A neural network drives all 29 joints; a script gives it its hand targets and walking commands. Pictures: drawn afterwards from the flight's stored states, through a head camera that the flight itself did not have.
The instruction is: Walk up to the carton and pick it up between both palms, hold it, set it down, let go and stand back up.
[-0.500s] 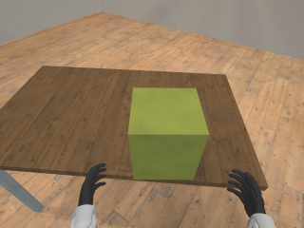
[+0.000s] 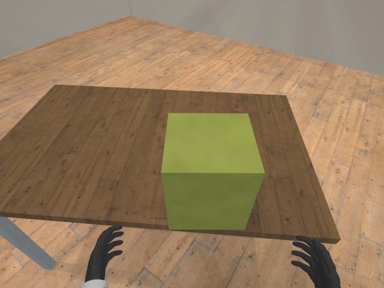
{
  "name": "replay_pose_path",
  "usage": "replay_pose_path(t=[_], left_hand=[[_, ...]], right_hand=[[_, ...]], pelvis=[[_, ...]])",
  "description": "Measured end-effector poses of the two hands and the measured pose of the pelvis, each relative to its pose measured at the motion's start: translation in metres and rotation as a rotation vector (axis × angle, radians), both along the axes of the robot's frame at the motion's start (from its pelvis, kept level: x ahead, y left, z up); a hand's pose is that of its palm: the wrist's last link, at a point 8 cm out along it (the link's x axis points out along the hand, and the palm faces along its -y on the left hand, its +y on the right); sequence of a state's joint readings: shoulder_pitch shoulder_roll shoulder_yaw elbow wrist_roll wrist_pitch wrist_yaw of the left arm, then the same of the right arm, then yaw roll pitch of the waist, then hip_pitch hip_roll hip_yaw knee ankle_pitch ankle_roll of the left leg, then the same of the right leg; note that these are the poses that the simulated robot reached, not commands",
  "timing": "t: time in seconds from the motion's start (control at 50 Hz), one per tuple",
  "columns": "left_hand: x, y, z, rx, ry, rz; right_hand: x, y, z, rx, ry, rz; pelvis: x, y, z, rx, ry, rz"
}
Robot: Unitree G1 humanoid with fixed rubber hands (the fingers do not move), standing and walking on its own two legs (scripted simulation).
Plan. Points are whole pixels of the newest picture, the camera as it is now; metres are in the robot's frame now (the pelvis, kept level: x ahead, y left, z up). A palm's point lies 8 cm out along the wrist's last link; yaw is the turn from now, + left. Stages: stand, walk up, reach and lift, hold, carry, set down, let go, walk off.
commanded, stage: set down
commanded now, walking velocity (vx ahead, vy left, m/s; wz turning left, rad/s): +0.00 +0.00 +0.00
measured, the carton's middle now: (207, 172) +0.44 +0.01 -0.02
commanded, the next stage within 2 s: let go in 1.62 s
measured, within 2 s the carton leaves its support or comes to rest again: neither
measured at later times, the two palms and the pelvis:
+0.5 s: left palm (95, 279) +0.17 +0.23 -0.05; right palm out of the picture +0.18 -0.22 -0.05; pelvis +0.01 +0.00 +0.00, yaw +0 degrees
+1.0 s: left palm (88, 284) +0.16 +0.24 -0.06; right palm out of the picture +0.17 -0.23 -0.06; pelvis +0.01 +0.00 +0.00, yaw +0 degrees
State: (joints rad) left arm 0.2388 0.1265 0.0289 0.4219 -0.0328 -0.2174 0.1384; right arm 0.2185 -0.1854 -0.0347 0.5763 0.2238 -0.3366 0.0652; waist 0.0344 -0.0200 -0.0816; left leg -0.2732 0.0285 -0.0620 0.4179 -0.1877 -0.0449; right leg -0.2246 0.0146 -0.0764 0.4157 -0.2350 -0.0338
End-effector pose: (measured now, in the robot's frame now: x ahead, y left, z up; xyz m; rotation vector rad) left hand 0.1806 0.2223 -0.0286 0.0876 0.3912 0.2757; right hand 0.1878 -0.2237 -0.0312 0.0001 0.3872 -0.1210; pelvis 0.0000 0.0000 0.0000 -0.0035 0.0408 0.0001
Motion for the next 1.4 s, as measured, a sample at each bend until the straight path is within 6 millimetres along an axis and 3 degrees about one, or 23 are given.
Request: replay_pose_path(t=[0.88,1.4], left_hand=[[-0.019,0.018,-0.027,0.014,0.259,-0.051],[-0.018,0.028,-0.035,0.014,0.377,-0.088]], right_hand=[[-0.013,-0.001,-0.026,-0.087,0.187,0.016],[-0.028,-0.003,-0.044,-0.152,0.306,0.030]], pelvis=[[0.007,0.000,0.000,0.003,0.002,0.001],[0.009,0.001,0.000,0.003,0.002,0.002]])
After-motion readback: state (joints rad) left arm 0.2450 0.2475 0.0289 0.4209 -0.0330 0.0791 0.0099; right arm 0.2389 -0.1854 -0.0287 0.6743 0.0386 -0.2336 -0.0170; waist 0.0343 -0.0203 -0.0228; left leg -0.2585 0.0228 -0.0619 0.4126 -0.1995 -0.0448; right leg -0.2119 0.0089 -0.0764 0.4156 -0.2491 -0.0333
